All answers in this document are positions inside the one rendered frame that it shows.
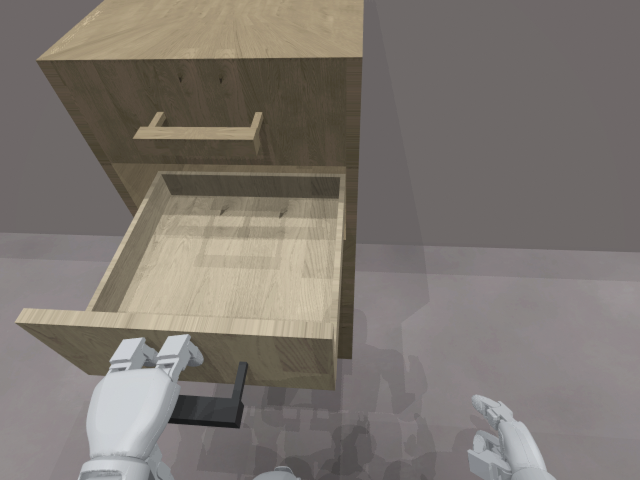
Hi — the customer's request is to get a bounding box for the cabinet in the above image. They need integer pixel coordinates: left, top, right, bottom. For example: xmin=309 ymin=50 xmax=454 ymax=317
xmin=36 ymin=0 xmax=364 ymax=359

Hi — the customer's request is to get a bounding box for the handle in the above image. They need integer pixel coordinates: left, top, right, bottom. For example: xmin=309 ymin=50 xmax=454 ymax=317
xmin=133 ymin=127 xmax=260 ymax=157
xmin=168 ymin=362 xmax=248 ymax=429

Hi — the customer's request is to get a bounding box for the robot right hand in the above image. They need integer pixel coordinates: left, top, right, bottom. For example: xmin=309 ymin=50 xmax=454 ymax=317
xmin=467 ymin=395 xmax=547 ymax=480

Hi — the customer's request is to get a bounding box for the drawer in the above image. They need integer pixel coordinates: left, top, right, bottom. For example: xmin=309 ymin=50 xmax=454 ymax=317
xmin=14 ymin=171 xmax=346 ymax=391

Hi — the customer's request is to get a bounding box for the robot left forearm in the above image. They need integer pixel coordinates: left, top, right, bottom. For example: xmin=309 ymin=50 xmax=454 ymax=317
xmin=78 ymin=456 xmax=151 ymax=480

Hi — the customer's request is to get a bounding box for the left robot shin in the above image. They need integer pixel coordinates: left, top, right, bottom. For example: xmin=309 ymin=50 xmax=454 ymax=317
xmin=274 ymin=466 xmax=294 ymax=475

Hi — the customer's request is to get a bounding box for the robot left hand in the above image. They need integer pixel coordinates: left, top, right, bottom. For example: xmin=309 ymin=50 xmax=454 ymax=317
xmin=86 ymin=334 xmax=204 ymax=480

